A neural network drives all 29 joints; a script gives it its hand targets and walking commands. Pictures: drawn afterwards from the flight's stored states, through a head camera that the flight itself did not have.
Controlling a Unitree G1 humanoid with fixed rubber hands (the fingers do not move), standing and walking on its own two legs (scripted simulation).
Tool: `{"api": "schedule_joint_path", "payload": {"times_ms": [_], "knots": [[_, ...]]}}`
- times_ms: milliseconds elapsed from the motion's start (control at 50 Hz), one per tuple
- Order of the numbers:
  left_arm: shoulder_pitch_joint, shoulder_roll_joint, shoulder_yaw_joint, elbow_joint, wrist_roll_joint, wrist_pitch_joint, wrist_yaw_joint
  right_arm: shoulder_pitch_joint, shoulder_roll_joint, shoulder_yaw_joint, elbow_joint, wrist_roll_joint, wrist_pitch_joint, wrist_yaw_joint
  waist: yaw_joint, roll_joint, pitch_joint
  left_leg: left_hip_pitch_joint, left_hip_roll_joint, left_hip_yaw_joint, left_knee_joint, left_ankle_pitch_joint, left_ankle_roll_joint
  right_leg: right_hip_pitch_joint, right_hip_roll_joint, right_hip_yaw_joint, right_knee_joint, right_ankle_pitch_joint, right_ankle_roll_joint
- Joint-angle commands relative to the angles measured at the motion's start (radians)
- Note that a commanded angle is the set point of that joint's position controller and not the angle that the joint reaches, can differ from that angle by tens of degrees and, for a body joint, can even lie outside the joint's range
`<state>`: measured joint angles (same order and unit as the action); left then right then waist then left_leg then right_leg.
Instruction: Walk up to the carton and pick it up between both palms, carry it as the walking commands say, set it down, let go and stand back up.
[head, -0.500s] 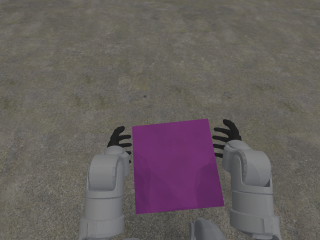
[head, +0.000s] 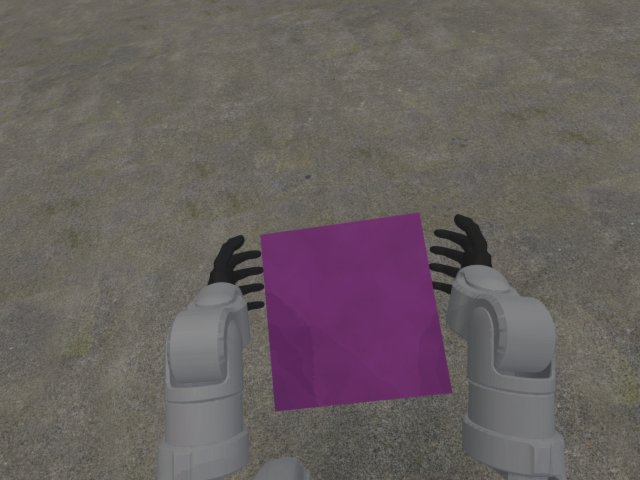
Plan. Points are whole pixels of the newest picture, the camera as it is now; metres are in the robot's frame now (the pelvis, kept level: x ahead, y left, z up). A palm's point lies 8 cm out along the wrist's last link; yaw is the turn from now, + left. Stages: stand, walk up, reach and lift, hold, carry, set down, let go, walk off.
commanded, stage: carry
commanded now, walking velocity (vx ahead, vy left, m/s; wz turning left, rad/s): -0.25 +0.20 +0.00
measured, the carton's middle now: (351, 310) +0.33 -0.02 -0.01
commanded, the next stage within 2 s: none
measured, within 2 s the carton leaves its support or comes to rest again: neither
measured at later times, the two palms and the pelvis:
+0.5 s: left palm out of the picture +0.08 +0.27 +0.06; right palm out of the picture +0.09 +0.00 +0.07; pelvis -0.22 +0.13 -0.02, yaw -1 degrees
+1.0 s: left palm out of the picture -0.15 +0.41 +0.05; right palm out of the picture -0.13 +0.14 +0.07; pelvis -0.44 +0.26 -0.02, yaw +1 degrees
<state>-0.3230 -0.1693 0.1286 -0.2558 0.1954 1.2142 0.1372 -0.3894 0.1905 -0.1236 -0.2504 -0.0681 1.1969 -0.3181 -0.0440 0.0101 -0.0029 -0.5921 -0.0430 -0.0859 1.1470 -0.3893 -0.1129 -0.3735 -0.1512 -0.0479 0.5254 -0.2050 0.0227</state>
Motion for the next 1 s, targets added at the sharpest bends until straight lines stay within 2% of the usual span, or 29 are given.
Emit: {"api": "schedule_joint_path", "payload": {"times_ms": [0,80,120,140,160,180,200,220,240,280,340,380,460,480,520,540,560,580,600,620,660,700,760,840,880,920,940,960,980], "knots": [[-0.359,-0.887,-0.544,0.029,-0.437,0.020,-0.307,-0.292,0.995,0.680,0.152,0.393,0.069,0.448,0.056,-0.316,-0.341,0.049,0.022,0.105,-0.216,-0.086,-0.034,0.291,-0.145,0.087,-0.046,0.644,-0.104],[-0.445,-0.927,-0.556,0.056,-0.456,0.020,-0.325,-0.341,1.042,0.661,0.174,0.381,0.074,0.462,0.073,-0.402,-0.296,0.193,0.024,0.170,-0.539,-0.048,0.001,0.186,-0.170,0.160,-0.112,0.282,-0.106],[-0.475,-0.948,-0.570,0.052,-0.457,0.014,-0.322,-0.340,1.054,0.646,0.175,0.371,0.069,0.472,0.057,-0.319,-0.314,0.341,0.025,0.202,-0.794,0.081,0.034,0.112,-0.123,0.118,-0.016,0.192,-0.063],[-0.479,-0.963,-0.583,0.056,-0.460,0.008,-0.319,-0.346,1.053,0.632,0.172,0.367,0.062,0.478,0.054,-0.169,-0.308,0.426,0.088,0.135,-0.875,0.078,0.054,0.000,-0.068,0.064,0.098,0.081,-0.031],[-0.484,-0.984,-0.595,0.063,-0.469,0.000,-0.315,-0.354,1.056,0.612,0.181,0.361,0.046,0.485,0.049,0.138,-0.295,0.457,0.300,-0.079,-0.885,0.204,0.143,-0.222,0.029,-0.048,0.253,-0.294,0.026],[-0.584,-1.003,-0.645,-0.029,-0.504,0.000,-0.313,-0.360,1.078,0.609,0.179,0.348,0.023,0.484,0.034,0.434,-0.289,0.280,0.398,-0.156,-0.857,0.455,0.278,-0.238,0.093,-0.027,0.538,-0.493,0.031],[-0.677,-1.031,-0.694,-0.081,-0.540,-0.004,-0.309,-0.358,1.105,0.606,0.162,0.358,0.023,0.484,0.034,0.395,-0.271,0.231,0.360,-0.107,-0.839,0.516,0.288,-0.214,0.101,0.053,0.750,-0.471,0.025],[-0.714,-1.048,-0.712,-0.118,-0.576,-0.015,-0.308,-0.365,1.117,0.602,0.126,0.368,0.023,0.484,0.038,0.296,-0.273,0.236,0.306,-0.018,-0.813,0.488,0.253,-0.239,0.120,0.063,0.821,-0.396,0.018],[-0.715,-1.050,-0.720,-0.127,-0.598,-0.020,-0.309,-0.384,1.110,0.592,0.089,0.366,0.016,0.482,0.040,0.244,-0.292,0.274,0.276,0.039,-0.795,0.441,0.222,-0.262,0.121,0.048,0.841,-0.328,0.023],[-0.671,-1.025,-0.708,-0.096,-0.595,-0.019,-0.300,-0.394,1.068,0.564,0.081,0.355,0.004,0.476,0.043,0.214,-0.338,0.388,0.248,0.069,-0.736,0.549,0.227,-0.298,0.106,-0.011,0.839,-0.256,0.041],[-0.560,-0.991,-0.674,-0.014,-0.563,-0.005,-0.290,-0.331,1.013,0.537,0.144,0.322,0.000,0.473,0.041,0.215,-0.398,0.528,0.243,-0.004,-0.701,0.703,0.263,-0.273,0.111,-0.033,0.643,-0.273,0.049],[-0.514,-0.974,-0.651,0.034,-0.543,0.007,-0.288,-0.301,1.005,0.541,0.184,0.314,0.008,0.475,0.038,0.203,-0.420,0.561,0.270,-0.077,-0.731,0.672,0.298,-0.206,0.130,-0.034,0.499,-0.315,0.026],[-0.460,-0.966,-0.588,0.096,-0.503,0.017,-0.296,-0.289,1.031,0.586,0.205,0.314,0.028,0.476,0.037,0.161,-0.420,0.526,0.278,-0.135,-0.815,0.523,0.329,-0.023,0.160,-0.044,0.182,-0.315,-0.038],[-0.455,-0.974,-0.580,0.096,-0.502,0.016,-0.299,-0.295,1.042,0.600,0.192,0.317,0.029,0.475,0.041,0.136,-0.425,0.506,0.266,-0.125,-0.819,0.482,0.326,0.034,0.158,-0.051,0.083,-0.266,-0.047],[-0.439,-0.990,-0.572,0.082,-0.505,0.009,-0.305,-0.313,1.055,0.630,0.145,0.332,0.028,0.467,0.051,0.066,-0.425,0.357,0.190,-0.046,-0.803,0.353,0.249,0.261,0.084,-0.015,-0.184,-0.088,-0.053],[-0.433,-0.990,-0.567,0.071,-0.502,0.007,-0.307,-0.332,1.053,0.649,0.131,0.341,0.027,0.464,0.059,-0.064,-0.400,0.181,0.136,-0.006,-0.690,0.206,0.195,0.378,-0.046,0.148,-0.238,-0.096,-0.058],[-0.462,-0.982,-0.582,0.028,-0.496,-0.026,-0.299,-0.382,1.069,0.695,0.016,0.383,0.027,0.475,0.091,-0.496,-0.330,-0.066,0.010,0.167,-0.346,-0.118,0.114,0.312,-0.367,0.474,-0.231,0.209,-0.245],[-0.495,-1.006,-0.579,-0.003,-0.495,-0.036,-0.296,-0.490,1.110,0.715,-0.034,0.404,0.015,0.473,0.083,-0.353,-0.253,-0.094,0.033,-0.013,-0.101,-0.171,0.106,0.181,-0.416,0.452,-0.209,0.455,-0.284],[-0.510,-1.047,-0.593,-0.033,-0.518,-0.037,-0.295,-0.525,1.116,0.713,-0.064,0.415,0.000,0.465,0.074,-0.142,-0.263,-0.082,-0.009,-0.069,0.011,-0.127,0.099,0.151,-0.345,0.325,-0.182,0.512,-0.222],[-0.526,-1.030,-0.620,-0.113,-0.536,-0.040,-0.294,-0.517,1.105,0.718,-0.084,0.425,-0.005,0.459,0.061,-0.056,-0.278,-0.080,-0.018,-0.083,0.087,-0.055,0.088,0.165,-0.283,0.222,-0.141,0.511,-0.159],[-0.501,-0.975,-0.610,-0.151,-0.536,-0.032,-0.296,-0.447,1.055,0.718,-0.060,0.426,0.008,0.446,0.038,-0.105,-0.327,-0.104,-0.021,-0.040,0.149,0.056,0.048,0.249,-0.177,0.091,-0.065,0.612,-0.104],[-0.424,-0.917,-0.558,-0.094,-0.491,-0.009,-0.294,-0.370,1.012,0.708,0.015,0.417,0.030,0.440,0.046,-0.196,-0.353,-0.105,-0.023,-0.004,0.162,0.038,-0.002,0.307,-0.150,0.069,-0.034,0.670,-0.101],[-0.350,-0.876,-0.528,0.016,-0.440,0.023,-0.298,-0.296,0.983,0.677,0.139,0.394,0.065,0.439,0.055,-0.255,-0.350,-0.047,0.007,0.050,-0.024,-0.020,-0.038,0.334,-0.144,0.072,-0.030,0.698,-0.096],[-0.432,-0.912,-0.535,0.068,-0.454,0.035,-0.319,-0.331,1.026,0.651,0.197,0.391,0.086,0.453,0.062,-0.365,-0.302,0.119,0.038,0.138,-0.360,-0.098,-0.021,0.218,-0.157,0.133,-0.120,0.349,-0.112],[-0.472,-0.935,-0.542,0.069,-0.461,0.029,-0.325,-0.356,1.051,0.643,0.198,0.383,0.085,0.462,0.072,-0.393,-0.282,0.180,0.030,0.168,-0.524,-0.060,0.001,0.178,-0.178,0.174,-0.143,0.217,-0.114],[-0.506,-0.956,-0.556,0.057,-0.461,0.022,-0.321,-0.357,1.066,0.634,0.193,0.373,0.078,0.472,0.058,-0.333,-0.302,0.317,0.024,0.206,-0.773,0.073,0.035,0.123,-0.141,0.136,-0.062,0.166,-0.075],[-0.508,-0.968,-0.567,0.056,-0.463,0.015,-0.317,-0.358,1.061,0.623,0.186,0.368,0.071,0.477,0.053,-0.206,-0.312,0.409,0.069,0.159,-0.865,0.072,0.051,0.036,-0.090,0.084,0.050,0.095,-0.042],[-0.510,-0.984,-0.576,0.069,-0.463,0.005,-0.311,-0.378,1.064,0.608,0.182,0.360,0.060,0.482,0.056,0.009,-0.285,0.468,0.216,0.015,-0.895,0.114,0.092,-0.138,-0.029,0.008,0.190,-0.182,0.005],[-0.582,-1.001,-0.617,-0.014,-0.499,0.007,-0.310,-0.382,1.070,0.603,0.195,0.341,0.028,0.480,0.040,0.420,-0.296,0.323,0.392,-0.166,-0.885,0.361,0.248,-0.253,0.092,-0.076,0.434,-0.457,0.035]]}}
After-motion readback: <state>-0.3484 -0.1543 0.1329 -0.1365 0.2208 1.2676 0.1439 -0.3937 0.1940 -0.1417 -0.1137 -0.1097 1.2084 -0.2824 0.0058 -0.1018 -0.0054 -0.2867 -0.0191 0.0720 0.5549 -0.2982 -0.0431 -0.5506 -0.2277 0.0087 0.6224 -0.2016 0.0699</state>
